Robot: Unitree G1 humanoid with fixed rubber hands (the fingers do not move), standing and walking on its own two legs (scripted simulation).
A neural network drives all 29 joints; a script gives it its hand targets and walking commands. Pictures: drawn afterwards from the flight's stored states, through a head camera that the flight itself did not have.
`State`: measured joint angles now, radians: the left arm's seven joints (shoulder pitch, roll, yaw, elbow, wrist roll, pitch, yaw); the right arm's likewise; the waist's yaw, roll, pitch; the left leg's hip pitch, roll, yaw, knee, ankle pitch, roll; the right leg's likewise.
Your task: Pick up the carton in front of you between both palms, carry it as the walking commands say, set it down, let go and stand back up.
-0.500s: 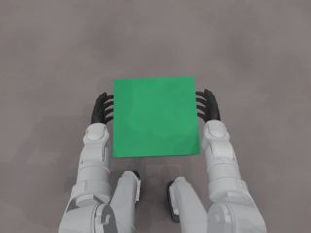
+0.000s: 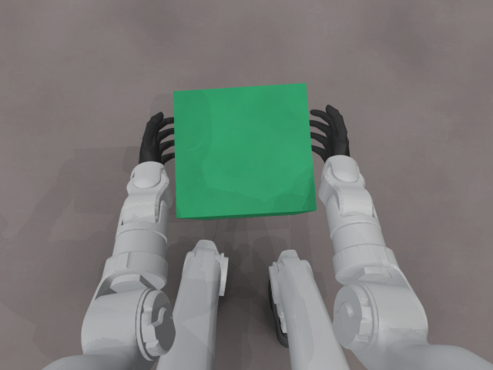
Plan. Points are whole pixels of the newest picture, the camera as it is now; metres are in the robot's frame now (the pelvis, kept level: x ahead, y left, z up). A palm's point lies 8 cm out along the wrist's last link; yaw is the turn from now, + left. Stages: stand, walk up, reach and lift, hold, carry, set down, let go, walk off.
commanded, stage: set down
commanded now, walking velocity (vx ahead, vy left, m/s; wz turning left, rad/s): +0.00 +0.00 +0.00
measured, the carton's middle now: (245, 164) +0.44 +0.03 -0.19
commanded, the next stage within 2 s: none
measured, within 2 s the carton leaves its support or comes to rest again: rests again in 0.80 s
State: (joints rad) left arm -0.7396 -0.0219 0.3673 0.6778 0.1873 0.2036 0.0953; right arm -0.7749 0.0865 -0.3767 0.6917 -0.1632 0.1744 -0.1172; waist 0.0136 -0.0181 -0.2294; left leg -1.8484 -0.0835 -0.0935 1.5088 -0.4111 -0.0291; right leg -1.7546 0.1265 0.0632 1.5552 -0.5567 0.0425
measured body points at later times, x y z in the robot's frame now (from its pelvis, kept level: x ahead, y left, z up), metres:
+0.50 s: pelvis -0.03 +0.00 -0.12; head +0.28 +0.03 +0.20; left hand +0.45 +0.19 -0.27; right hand +0.48 -0.11 -0.25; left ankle +0.11 +0.12 -0.52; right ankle +0.06 -0.13 -0.52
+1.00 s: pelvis -0.03 -0.01 -0.17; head +0.31 +0.00 +0.12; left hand +0.46 +0.19 -0.34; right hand +0.50 -0.11 -0.34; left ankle +0.10 +0.12 -0.52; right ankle +0.06 -0.13 -0.52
